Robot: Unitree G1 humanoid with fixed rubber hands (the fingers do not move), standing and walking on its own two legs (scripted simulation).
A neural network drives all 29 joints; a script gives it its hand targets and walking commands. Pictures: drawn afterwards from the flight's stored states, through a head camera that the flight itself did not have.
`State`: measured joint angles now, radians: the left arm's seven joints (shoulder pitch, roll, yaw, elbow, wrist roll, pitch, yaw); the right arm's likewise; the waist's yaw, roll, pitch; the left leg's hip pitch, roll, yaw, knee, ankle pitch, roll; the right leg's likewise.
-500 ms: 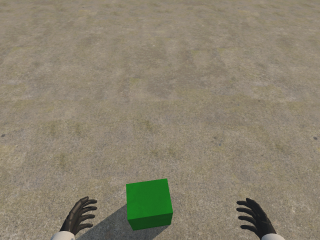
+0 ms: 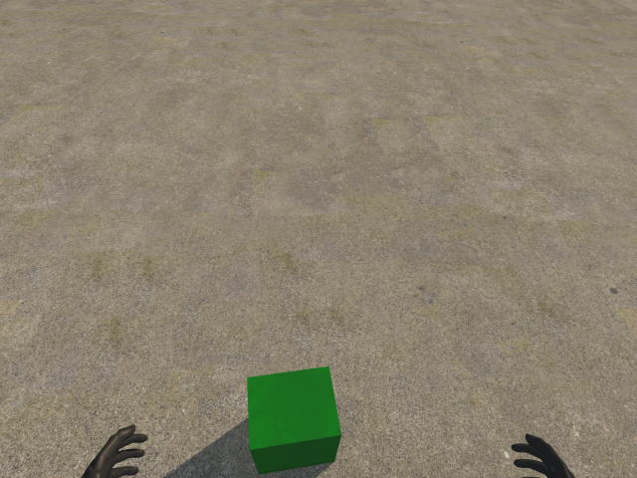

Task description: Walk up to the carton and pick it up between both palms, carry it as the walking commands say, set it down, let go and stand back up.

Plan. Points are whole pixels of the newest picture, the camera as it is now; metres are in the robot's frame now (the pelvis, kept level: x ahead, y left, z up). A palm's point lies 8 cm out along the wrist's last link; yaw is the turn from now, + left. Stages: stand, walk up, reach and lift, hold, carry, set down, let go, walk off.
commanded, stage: stand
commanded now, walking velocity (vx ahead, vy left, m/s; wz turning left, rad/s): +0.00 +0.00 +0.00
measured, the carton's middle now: (293, 421) +0.38 +0.07 -0.64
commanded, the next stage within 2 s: none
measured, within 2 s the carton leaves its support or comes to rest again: neither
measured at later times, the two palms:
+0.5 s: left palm out of the picture +0.13 +0.30 -0.09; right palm out of the picture +0.11 -0.29 -0.09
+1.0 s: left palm out of the picture +0.09 +0.30 -0.10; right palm out of the picture +0.08 -0.31 -0.09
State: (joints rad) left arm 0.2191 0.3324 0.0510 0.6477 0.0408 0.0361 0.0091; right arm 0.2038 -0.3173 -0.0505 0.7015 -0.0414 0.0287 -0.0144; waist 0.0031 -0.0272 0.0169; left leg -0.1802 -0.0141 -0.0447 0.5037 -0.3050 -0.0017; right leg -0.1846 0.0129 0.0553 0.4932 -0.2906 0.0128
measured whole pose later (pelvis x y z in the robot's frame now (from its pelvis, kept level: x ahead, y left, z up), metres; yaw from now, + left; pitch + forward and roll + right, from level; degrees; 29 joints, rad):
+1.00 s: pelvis -0.01 +0.00 +0.01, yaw +0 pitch -3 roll +0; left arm 0.15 0.38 0.01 0.96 0.02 -0.01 0.02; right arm 0.15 -0.37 -0.01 0.99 -0.03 0.00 -0.02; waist 0.00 -0.01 0.02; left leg -0.10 -0.01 -0.04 0.37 -0.23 0.00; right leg -0.11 0.01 0.06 0.36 -0.21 0.02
